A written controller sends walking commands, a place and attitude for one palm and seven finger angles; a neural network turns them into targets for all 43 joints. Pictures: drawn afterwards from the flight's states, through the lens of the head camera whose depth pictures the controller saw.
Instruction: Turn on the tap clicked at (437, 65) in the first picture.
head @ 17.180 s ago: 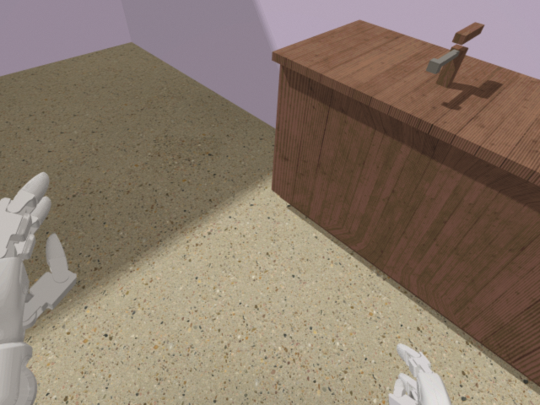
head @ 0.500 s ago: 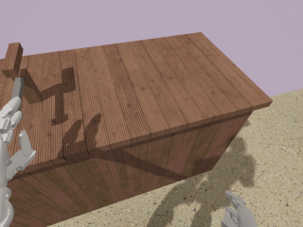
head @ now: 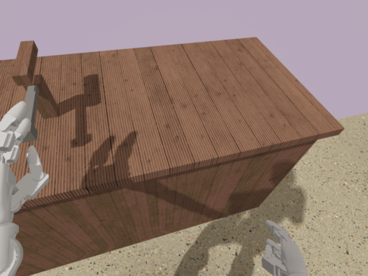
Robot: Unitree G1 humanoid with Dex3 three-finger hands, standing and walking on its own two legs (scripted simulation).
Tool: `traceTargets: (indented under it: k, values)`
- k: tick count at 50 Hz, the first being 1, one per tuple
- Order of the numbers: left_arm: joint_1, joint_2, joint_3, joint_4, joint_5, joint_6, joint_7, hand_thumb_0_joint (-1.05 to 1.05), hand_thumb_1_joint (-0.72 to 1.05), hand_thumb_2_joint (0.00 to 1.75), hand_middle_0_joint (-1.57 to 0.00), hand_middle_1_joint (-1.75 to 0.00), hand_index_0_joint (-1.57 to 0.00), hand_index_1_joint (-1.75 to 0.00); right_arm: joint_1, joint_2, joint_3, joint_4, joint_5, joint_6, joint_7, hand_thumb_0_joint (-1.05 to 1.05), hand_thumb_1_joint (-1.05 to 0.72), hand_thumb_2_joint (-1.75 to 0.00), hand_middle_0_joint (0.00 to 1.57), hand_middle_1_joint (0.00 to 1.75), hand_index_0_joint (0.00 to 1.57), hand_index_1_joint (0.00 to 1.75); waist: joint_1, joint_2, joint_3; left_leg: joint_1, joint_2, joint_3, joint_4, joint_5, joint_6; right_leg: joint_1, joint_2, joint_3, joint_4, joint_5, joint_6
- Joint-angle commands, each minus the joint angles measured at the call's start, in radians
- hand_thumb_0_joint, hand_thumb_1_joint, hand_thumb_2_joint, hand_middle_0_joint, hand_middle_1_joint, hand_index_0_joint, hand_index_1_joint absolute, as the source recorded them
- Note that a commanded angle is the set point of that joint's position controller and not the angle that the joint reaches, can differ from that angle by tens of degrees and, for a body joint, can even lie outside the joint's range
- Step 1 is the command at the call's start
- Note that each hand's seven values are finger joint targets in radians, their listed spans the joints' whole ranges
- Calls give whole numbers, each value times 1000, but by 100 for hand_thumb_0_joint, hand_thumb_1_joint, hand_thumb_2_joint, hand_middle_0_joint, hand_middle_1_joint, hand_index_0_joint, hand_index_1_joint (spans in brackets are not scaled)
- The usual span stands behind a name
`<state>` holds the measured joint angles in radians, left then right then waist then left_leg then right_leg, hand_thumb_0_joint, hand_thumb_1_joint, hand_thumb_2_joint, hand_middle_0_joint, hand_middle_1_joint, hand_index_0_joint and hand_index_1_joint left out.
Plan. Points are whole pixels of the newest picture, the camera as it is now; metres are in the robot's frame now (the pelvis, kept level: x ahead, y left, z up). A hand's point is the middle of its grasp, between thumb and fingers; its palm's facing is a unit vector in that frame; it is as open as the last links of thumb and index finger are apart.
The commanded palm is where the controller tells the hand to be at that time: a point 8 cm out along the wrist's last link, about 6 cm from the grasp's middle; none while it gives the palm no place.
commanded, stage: come to a stop and stand still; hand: left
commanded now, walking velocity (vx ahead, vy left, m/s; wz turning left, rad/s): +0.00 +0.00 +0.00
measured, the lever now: (26, 132) +0.32 +0.36 +0.11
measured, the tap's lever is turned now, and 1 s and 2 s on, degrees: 0 0 0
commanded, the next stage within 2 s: look again from close up in 1.02 s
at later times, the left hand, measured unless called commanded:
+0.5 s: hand (23, 145) +0.24 +0.27 +0.21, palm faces +0.49 -0.78 -0.38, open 7.4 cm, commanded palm +0.15 +0.27 +0.17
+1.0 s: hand (44, 183) +0.20 +0.24 +0.17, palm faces +0.40 -0.84 -0.36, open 7.4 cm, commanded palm +0.15 +0.28 +0.17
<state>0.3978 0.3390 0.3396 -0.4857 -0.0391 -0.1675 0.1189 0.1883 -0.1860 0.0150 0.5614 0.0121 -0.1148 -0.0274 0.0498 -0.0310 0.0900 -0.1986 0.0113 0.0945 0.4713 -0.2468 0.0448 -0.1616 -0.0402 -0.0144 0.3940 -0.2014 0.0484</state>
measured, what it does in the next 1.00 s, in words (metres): stands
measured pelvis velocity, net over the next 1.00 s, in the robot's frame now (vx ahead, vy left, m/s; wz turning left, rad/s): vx -0.02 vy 0.00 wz -0.01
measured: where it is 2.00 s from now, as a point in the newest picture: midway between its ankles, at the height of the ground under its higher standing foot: outside the picture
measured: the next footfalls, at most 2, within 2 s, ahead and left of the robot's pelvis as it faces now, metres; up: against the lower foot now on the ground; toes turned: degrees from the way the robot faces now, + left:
none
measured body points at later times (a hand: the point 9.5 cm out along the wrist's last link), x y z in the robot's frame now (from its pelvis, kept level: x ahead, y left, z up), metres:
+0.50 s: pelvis -0.01 +0.00 +0.00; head +0.02 +0.01 +0.44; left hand +0.21 +0.31 +0.22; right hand +0.16 -0.22 -0.08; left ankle +0.01 +0.08 -0.74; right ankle +0.01 -0.15 -0.74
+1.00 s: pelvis -0.02 +0.00 +0.00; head +0.00 +0.01 +0.45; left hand +0.18 +0.28 +0.18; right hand +0.18 -0.21 -0.07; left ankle +0.01 +0.08 -0.74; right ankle +0.01 -0.15 -0.74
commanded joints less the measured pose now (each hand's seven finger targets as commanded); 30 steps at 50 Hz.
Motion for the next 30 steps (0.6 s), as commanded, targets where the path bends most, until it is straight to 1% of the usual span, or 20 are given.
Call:
traceTargets:
  k: [1, 2, 4, 5, 8, 9, 11, 15, 16, 17, 18, 19, 20, 21, 22, 23, 25, 26, 28, 30]
  values:
    - [-76, 182, 123, -211, 4, -65, 19, 0, 90, 90, -20, -30, -20, -30, -76, -133, -55, -157, 5, -54, -10, 0, -90, -90, 20, 30, 20, 30, -19, 96, -184, 39, 70, -72, -106, 192, -37, 66, 13, 4, -12, 209, -46]
    - [-82, 156, 101, -195, 4, -66, 16, 0, 90, 90, -20, -30, -20, -30, -70, -133, -53, -155, 4, -50, -9, 0, -90, -90, 20, 30, 20, 30, -22, 90, -170, 8, 72, -81, -119, 147, -36, 77, 10, -1, -14, 176, -46]
    - [-84, 156, 106, -174, 4, -66, 16, 0, 90, 90, -20, -30, -20, -30, -72, -133, -53, -156, 6, -46, -9, 0, -90, -90, 20, 30, 20, 30, -22, 107, -144, -20, 73, -82, -142, 70, -37, 73, 17, 3, -18, 135, -46]
    - [-80, 158, 109, -164, 4, -66, 16, 0, 90, 90, -20, -30, -20, -30, -71, -130, -53, -156, 6, -44, -8, 0, -90, -90, 20, 30, 20, 30, -21, 89, -137, -31, 75, -86, -146, 42, -33, 75, 16, 4, -23, 125, -46]
    - [-89, 151, 101, -167, 5, -69, 13, 0, 90, 90, -20, -30, -20, -30, -70, -130, -51, -158, 7, -42, -6, 0, -90, -90, 20, 30, 20, 30, -23, 85, -133, -48, 80, -99, -165, -7, -30, 84, 20, -3, -20, 96, -45]
    - [-97, 149, 97, -173, 7, -71, 12, 0, 90, 90, -20, -30, -20, -30, -69, -134, -54, -156, 7, -43, -5, 0, -90, -90, 20, 30, 20, 30, -25, 102, -136, -52, 79, -99, -168, -26, -29, 85, 23, -1, -17, 86, -46]
    - [-99, 165, 106, -199, 8, -72, 13, 0, 90, 90, -20, -30, -20, -30, -81, -132, -52, -159, 8, -47, -6, 0, -90, -90, 20, 30, 20, 30, -24, 118, -137, -40, 78, -99, -167, -26, -27, 77, 24, 0, -19, 91, -46]
    - [-97, 157, 100, -197, 10, -78, 17, 0, 90, 90, -20, -30, -20, -30, -67, -132, -55, -154, 6, -53, -4, 0, -90, -90, 20, 30, 20, 30, -23, 88, -144, -56, 73, -99, -154, -34, -25, 95, 18, 5, -24, 98, -48]
    - [-1034, 986, 408, -552, 47, -249, 43, 0, 90, 90, -20, -30, -20, -30, 79, -163, 102, -243, 48, -52, -61, 0, -90, -90, 20, 30, 20, 30, -80, 346, -112, -127, 32, -98, -83, 13, -26, -21, 26, 22, 53, -115, -11]
    - [-587, 400, 316, -58, 80, -176, 21, 0, 90, 90, -20, -30, -20, -30, -2, -18, 13, -162, 23, -88, -36, 0, -90, -90, 20, 30, 20, 30, -16, 99, -149, -39, 138, -160, -74, 36, -21, -143, -39, -14, 33, -160, -56]
    - [-434, 351, 245, -38, 42, -151, 6, 0, 90, 90, -20, -30, -20, -30, -52, -95, 1, -137, -21, -88, 1, 0, -90, -90, 20, 30, 20, 30, -32, 55, -129, -11, 89, -90, -99, 79, -43, -75, 6, 5, 9, -31, -77]
    - [-382, 358, 235, 1, 27, -142, 9, 0, 90, 90, -20, -30, -20, -30, -32, -161, -35, -144, -25, -88, 11, 0, -90, -90, 20, 30, 20, 30, -14, 86, -169, -5, 68, -65, -56, 88, -47, -37, -11, 68, -8, 101, -91]
    - [-305, 295, 184, -4, 18, -150, -3, 0, 90, 90, -20, -30, -20, -30, 1, -156, -46, -149, -22, -95, 18, 0, -90, -90, 20, 30, 20, 30, -22, 81, -220, -14, 54, -76, -24, 81, -46, -9, -44, 104, -7, 154, -95]
    - [-190, 199, 126, 19, -3, -140, -12, 0, 90, 90, -20, -30, -20, -30, -14, -149, -47, -146, -15, -93, 31, 0, -90, -90, 20, 30, 20, 30, -27, 104, -270, 37, 54, -75, -17, 131, -48, 10, -47, 92, 23, 211, -96]
    - [-81, 158, 98, -6, 1, -127, -18, 0, 90, 90, -20, -30, -20, -30, 10, -156, -55, -155, -10, -87, 41, 0, -90, -90, 20, 30, 20, 30, -19, 99, -271, 39, 65, -71, -19, 167, -45, 28, -40, 79, 20, 237, -89]
    - [-47, 135, 70, -85, 0, -117, -22, 0, 90, 90, -20, -30, -20, -30, -9, -165, -59, -160, -7, -85, 51, 0, -90, -90, 20, 30, 20, 30, -23, 93, -257, 31, 68, -66, -22, 175, -43, 34, -36, 70, 16, 249, -83]
    - [16, 128, 58, -142, 7, -101, -27, 0, 90, 90, -20, -30, -20, -30, -46, -167, -57, -172, -2, -82, 55, 0, -90, -90, 20, 30, 20, 30, -27, 55, -192, -1, 80, -66, -45, 114, -36, 6, -31, 53, -3, 203, -70]
    - [42, 154, 87, -143, 5, -94, -16, 0, 90, 90, -20, -30, -20, -30, -63, -165, -58, -172, 2, -79, 52, 0, -90, -90, 20, 30, 20, 30, -26, 57, -196, 12, 88, -67, -60, 129, -32, 5, -25, 35, 10, 194, -65]
    - [47, 183, 132, -146, 11, -86, -9, 0, 90, 90, -20, -30, -20, -30, -78, -163, -54, -180, -2, -66, 39, 0, -90, -90, 20, 30, 20, 30, -30, -18, -154, -21, 94, -75, -77, 86, -31, -9, -13, 21, 1, 147, -55]
    - [27, 225, 195, -150, 6, -91, -4, 0, 90, 90, -20, -30, -20, -30, -91, -156, -48, -185, -6, -55, 20, 0, -90, -90, 20, 30, 20, 30, -36, -29, -131, -39, 91, -77, -92, 39, -29, -22, -11, 23, -4, 104, -55]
